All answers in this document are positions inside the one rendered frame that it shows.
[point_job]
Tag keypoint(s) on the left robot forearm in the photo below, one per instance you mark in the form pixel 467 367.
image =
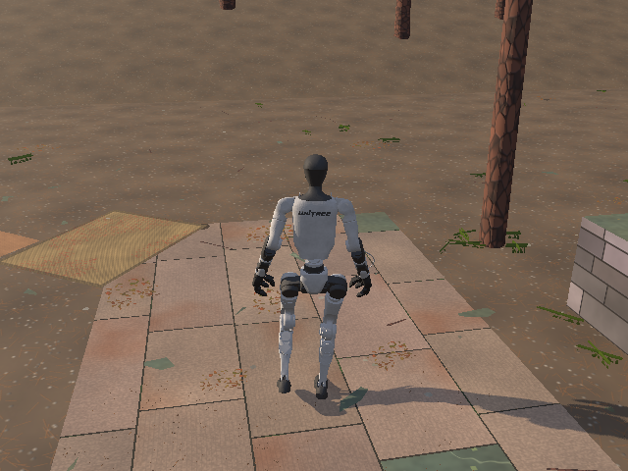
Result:
pixel 265 259

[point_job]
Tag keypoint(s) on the left robot upper arm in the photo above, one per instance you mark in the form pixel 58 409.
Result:
pixel 278 222

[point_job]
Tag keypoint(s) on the robot left hand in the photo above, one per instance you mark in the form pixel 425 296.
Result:
pixel 258 281

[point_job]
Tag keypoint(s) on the robot right hand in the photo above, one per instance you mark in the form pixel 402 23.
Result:
pixel 361 282

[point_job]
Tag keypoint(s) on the right robot forearm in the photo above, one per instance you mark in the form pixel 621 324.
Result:
pixel 360 262

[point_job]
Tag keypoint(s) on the right robot upper arm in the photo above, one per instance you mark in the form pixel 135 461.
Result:
pixel 345 207

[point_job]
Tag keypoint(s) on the robot right thigh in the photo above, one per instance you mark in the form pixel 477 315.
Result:
pixel 337 288

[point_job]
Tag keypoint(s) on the left robot shin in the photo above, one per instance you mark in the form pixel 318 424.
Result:
pixel 285 347

